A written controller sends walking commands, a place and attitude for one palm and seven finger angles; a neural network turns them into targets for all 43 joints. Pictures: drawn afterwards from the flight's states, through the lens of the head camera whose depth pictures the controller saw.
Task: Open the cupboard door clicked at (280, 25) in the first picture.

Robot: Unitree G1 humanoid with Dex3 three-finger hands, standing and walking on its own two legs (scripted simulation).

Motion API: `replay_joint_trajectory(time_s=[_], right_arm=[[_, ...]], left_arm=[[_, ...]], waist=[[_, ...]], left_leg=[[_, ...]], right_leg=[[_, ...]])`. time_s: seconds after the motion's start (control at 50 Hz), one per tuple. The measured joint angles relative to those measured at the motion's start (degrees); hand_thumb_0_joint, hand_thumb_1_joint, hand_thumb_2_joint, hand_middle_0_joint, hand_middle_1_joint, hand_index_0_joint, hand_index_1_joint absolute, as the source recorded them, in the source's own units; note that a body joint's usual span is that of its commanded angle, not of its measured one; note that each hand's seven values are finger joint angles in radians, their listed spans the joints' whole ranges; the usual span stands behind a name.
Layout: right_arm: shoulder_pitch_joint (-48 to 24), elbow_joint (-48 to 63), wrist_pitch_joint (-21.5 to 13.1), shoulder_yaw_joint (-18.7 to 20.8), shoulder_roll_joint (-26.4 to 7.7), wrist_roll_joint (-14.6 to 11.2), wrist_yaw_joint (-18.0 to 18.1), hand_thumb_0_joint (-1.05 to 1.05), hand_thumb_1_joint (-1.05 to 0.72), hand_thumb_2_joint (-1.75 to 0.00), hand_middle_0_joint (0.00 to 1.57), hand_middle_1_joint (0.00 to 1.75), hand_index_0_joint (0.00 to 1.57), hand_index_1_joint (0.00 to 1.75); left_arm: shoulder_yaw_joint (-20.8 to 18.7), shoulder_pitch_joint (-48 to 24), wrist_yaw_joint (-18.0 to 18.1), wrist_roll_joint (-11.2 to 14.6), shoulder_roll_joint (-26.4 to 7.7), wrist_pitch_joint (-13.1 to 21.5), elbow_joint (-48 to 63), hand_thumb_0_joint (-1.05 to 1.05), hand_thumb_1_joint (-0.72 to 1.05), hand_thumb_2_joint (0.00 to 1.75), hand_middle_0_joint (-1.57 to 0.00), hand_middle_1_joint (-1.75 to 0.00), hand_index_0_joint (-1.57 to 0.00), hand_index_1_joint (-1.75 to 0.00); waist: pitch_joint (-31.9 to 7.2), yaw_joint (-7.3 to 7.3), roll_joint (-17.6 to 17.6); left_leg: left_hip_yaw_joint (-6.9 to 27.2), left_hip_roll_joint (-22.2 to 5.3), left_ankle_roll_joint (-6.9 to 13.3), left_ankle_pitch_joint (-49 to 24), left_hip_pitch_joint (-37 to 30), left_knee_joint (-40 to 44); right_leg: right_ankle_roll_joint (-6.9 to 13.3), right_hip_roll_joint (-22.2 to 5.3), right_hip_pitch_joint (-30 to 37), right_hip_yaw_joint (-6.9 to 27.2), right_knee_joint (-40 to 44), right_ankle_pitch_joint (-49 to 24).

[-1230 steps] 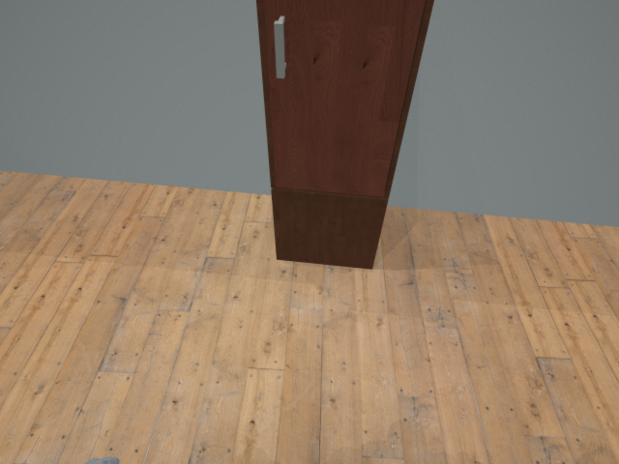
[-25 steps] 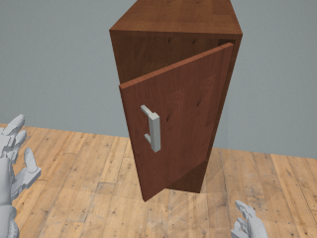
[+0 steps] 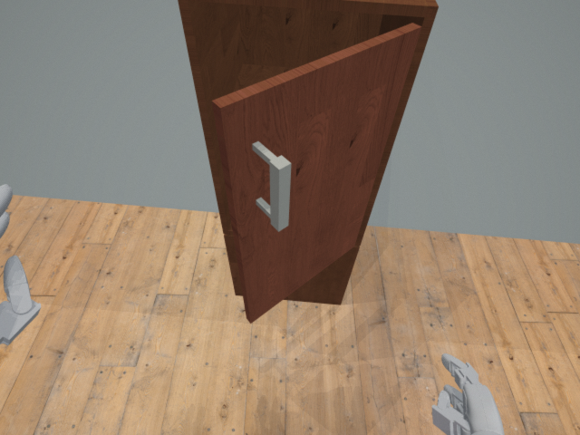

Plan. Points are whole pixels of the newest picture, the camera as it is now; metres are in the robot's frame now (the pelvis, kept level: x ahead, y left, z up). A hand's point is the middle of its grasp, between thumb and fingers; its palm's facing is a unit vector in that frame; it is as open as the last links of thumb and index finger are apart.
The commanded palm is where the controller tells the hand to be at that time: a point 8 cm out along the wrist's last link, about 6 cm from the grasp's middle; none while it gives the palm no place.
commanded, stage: step back with the hand held close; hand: left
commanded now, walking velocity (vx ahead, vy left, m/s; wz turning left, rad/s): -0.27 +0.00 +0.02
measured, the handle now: (270, 188) +0.41 +0.06 +0.12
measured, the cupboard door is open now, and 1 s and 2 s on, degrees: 45 45 45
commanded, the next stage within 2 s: stop stepping back and stand still in 0.74 s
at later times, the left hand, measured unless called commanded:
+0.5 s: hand out of the picture +0.12 +0.28 +0.16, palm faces +0.51 -0.73 -0.45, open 7.4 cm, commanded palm +0.05 +0.31 +0.18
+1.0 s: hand out of the picture +0.02 +0.25 +0.17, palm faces +0.34 -0.81 -0.48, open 7.4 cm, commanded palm -0.04 +0.29 +0.18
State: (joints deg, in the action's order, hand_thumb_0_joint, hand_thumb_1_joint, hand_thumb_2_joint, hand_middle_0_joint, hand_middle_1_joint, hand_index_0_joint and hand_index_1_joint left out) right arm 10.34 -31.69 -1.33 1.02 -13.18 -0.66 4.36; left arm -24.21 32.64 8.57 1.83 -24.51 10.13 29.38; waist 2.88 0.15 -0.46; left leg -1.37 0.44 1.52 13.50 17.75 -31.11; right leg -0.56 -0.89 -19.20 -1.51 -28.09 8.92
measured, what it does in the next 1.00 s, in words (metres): walks backwards: right foot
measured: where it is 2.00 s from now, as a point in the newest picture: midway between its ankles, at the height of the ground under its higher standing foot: outside the picture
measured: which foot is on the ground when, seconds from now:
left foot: down 0.00-0.98, up 1.00-1.00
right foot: down 0.00-0.60, up 0.62-0.94, down 0.96-1.00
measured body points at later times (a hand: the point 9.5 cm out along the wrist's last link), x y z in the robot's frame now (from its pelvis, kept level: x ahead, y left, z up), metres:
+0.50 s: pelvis -0.07 +0.01 -0.02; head -0.05 +0.02 +0.43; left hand +0.09 +0.32 +0.19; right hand +0.11 -0.22 -0.10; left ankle +0.02 +0.10 -0.73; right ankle +0.03 -0.12 -0.73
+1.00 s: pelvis -0.20 +0.00 -0.01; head -0.15 +0.03 +0.43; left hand +0.00 +0.29 +0.19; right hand +0.01 -0.21 -0.08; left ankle -0.02 +0.10 -0.73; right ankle -0.33 -0.12 -0.74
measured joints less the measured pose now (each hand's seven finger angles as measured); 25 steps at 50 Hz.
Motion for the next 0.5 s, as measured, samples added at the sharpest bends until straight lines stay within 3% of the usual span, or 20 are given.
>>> replay_joint_trajectory(time_s=[0.24, 0.36, 0.42, 0.5], right_arm=[[2.8, -0.6, -3.2, -1.5, 0.9, 0.7, -0.1, 0.01, -0.9, -0.9, 0.2, 0.3, 0.21, 0.3], [4.2, -1.2, -4.7, -1.6, 1.7, 0.9, -0.2, 0.01, -0.9, -0.9, 0.2, 0.3, 0.21, 0.3], [3.6, -1.8, -5.2, -1.6, 1.8, 1.1, -0.7, 0.01, -0.9, -0.9, 0.2, 0.3, 0.21, 0.3], [1.8, -3.4, -5.1, -0.9, 1.3, 1.1, -1.6, 0.01, -0.9, -0.9, 0.2, 0.3, 0.21, 0.3]], left_arm=[[-1.2, -3.0, 1.1, -1.7, 2.0, 2.3, 0.3, 0.01, 0.88, 0.9, -0.22, -0.3, -0.22, -0.3], [-2.7, -3.7, 1.0, -2.3, 0.5, 3.7, 0.5, 0.01, 0.88, 0.9, -0.22, -0.3, -0.22, -0.3], [-3.8, -4.0, 0.8, -2.3, 0.6, 4.5, 0.1, 0.01, 0.88, 0.9, -0.22, -0.3, -0.22, -0.3], [-2.2, -4.6, 0.6, -1.6, 1.9, 4.5, 0.6, 0.01, 0.88, 0.9, -0.22, -0.3, -0.22, -0.3]], waist=[[-0.3, 0.03, -0.2], [0.1, -0.96, -0.4], [0.1, -0.21, 0.1], [0.3, -0.08, -0.1]], left_leg=[[0.7, 0.0, 0.9, 1.7, 6.8, -8.0], [1.5, 0.7, 1.1, 0.0, 8.0, -9.2], [1.2, 0.0, 0.9, 0.1, 9.2, -10.6], [1.5, 0.7, -0.6, 7.4, 11.2, -13.0]], right_leg=[[-0.3, 0.2, -5.2, -0.2, -5.5, 0.7], [-0.7, 2.3, -5.0, 2.8, -10.5, 3.0], [-0.3, 3.3, -5.1, 3.7, -10.7, 4.5], [-0.3, 2.7, -6.0, 3.7, -9.3, 2.4]])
